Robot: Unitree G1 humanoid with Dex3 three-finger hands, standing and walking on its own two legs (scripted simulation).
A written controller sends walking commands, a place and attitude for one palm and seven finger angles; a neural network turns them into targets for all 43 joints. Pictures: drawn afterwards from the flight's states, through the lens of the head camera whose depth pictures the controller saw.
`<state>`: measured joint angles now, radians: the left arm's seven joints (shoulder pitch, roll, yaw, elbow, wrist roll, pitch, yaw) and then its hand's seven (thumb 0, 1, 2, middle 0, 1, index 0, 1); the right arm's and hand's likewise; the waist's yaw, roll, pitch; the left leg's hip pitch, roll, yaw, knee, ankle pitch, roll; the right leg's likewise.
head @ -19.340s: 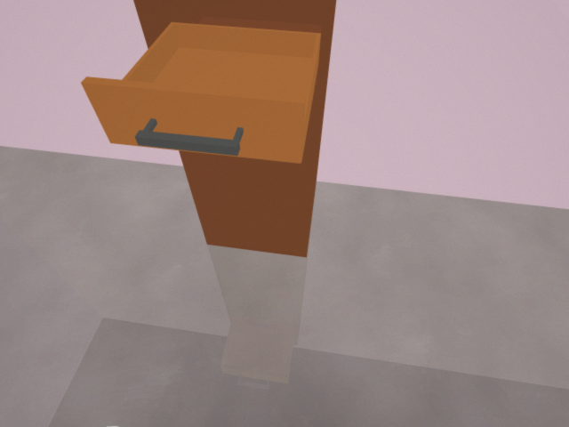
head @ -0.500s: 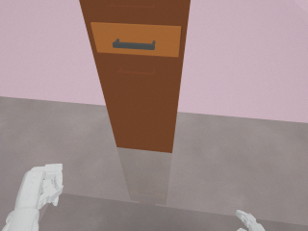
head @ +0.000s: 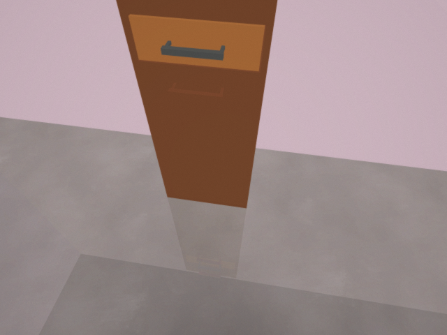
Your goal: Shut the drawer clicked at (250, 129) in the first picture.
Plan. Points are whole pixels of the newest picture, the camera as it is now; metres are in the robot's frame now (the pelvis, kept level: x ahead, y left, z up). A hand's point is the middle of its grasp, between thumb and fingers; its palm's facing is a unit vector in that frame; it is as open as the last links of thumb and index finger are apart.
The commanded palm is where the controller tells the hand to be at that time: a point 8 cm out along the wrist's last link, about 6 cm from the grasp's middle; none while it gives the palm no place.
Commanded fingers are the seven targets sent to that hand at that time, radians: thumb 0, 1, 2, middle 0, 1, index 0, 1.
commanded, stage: let the arm hang, fingers relaxed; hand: left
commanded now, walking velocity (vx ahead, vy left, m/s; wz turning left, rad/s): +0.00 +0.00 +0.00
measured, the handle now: (193, 49) +0.83 +0.14 +0.09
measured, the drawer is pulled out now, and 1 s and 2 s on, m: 0.00 0.00 0.00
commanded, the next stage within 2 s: look to check the result in 0.50 s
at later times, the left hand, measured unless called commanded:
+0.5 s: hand out of the picture -0.01 +0.13 -0.18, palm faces +0.05 -0.99 -0.15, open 7.4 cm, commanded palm none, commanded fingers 0.00 0.90 0.90 -0.20 -0.30 -0.20 -0.30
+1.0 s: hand out of the picture -0.01 +0.13 -0.18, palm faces +0.05 -0.98 -0.17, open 7.4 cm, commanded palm none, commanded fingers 0.00 0.90 0.90 -0.20 -0.30 -0.20 -0.30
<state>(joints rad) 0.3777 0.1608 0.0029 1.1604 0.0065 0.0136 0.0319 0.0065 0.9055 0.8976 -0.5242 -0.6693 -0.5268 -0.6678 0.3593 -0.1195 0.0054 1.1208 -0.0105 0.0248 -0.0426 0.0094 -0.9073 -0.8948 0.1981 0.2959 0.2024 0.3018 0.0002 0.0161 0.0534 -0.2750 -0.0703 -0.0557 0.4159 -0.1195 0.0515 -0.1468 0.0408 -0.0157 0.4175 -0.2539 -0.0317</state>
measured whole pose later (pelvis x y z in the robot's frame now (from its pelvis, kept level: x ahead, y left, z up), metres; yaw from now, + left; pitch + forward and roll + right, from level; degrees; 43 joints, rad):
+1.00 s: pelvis +0.02 -0.03 +0.00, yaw -1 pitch -2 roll +0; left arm 0.33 0.09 0.01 1.16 0.00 -0.01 0.05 0.00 0.91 0.90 -0.20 -0.30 -0.20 -0.29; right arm 0.31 -0.10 0.00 1.13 -0.01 0.01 -0.06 0.00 -0.91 -0.89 0.20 0.30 0.20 0.30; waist -0.01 0.02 0.05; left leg -0.23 -0.04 -0.06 0.44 -0.17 0.02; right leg -0.09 0.07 -0.01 0.41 -0.28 -0.07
